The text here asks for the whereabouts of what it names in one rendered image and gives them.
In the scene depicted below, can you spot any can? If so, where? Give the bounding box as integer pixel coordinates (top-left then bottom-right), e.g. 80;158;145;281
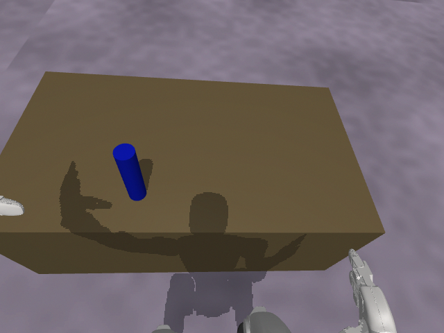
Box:
113;144;146;201

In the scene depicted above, can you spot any right robot hand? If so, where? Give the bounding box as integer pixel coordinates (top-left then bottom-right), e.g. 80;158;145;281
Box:
339;248;397;333

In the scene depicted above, can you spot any left robot hand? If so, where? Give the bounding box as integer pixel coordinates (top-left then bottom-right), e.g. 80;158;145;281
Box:
0;196;25;216

